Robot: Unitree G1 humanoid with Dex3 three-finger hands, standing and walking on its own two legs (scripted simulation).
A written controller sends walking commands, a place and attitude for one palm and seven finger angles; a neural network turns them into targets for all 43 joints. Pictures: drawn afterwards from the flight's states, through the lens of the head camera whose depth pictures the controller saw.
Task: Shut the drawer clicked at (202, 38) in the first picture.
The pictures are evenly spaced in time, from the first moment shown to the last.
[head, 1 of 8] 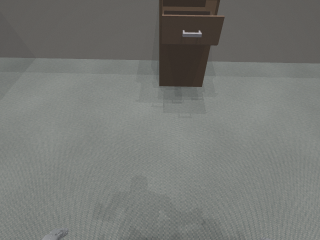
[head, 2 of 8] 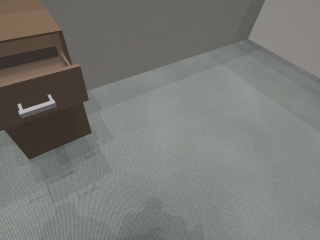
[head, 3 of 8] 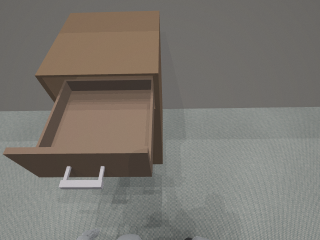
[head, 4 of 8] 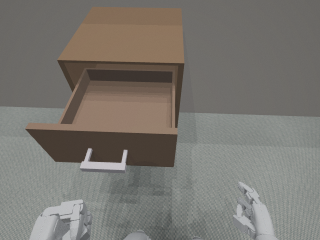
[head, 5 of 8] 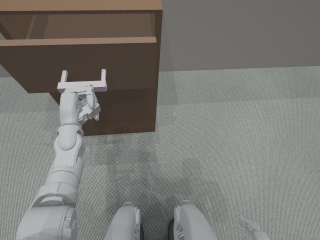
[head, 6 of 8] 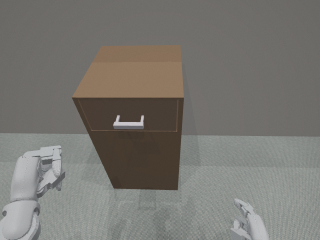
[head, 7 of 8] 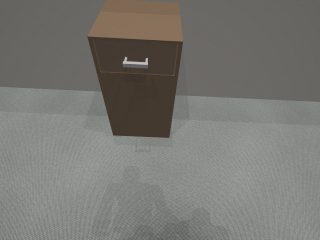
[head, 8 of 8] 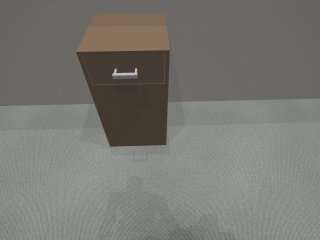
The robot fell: no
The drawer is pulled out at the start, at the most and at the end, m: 0.30 0.30 0.00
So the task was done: yes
